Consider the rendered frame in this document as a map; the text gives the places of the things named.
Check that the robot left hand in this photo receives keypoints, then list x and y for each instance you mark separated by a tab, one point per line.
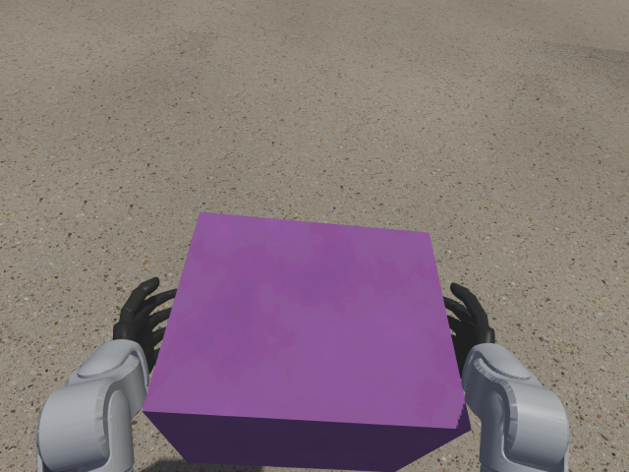
135	322

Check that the right robot forearm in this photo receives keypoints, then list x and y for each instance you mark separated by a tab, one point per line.
525	427

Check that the carton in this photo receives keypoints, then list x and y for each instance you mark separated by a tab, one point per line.
307	345

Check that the left robot forearm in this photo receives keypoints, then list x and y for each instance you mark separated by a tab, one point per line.
86	425

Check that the robot right hand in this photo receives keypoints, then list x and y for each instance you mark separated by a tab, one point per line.
473	328

